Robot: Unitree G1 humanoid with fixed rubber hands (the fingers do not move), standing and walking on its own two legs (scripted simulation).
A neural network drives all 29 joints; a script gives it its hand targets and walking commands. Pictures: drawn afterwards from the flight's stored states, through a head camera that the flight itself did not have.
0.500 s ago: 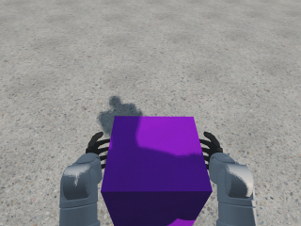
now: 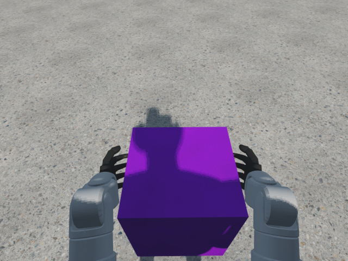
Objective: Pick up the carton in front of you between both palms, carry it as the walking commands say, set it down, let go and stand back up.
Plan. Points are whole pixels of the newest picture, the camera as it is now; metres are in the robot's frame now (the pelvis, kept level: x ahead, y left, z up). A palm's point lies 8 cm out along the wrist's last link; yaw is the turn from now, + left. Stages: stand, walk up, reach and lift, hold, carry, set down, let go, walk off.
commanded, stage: carry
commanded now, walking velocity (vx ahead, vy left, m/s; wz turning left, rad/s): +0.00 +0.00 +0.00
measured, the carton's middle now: (179, 194) +0.27 +0.00 +0.01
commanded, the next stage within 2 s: hold in 1.94 s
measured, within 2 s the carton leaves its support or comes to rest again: neither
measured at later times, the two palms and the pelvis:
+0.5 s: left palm (100, 172) +0.29 +0.17 +0.08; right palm (238, 169) +0.29 -0.13 +0.08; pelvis +0.03 +0.02 -0.01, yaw +0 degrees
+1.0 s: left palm (95, 191) +0.25 +0.18 +0.07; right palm (239, 187) +0.25 -0.12 +0.07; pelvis -0.01 +0.02 +0.00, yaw +1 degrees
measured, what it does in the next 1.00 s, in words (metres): stands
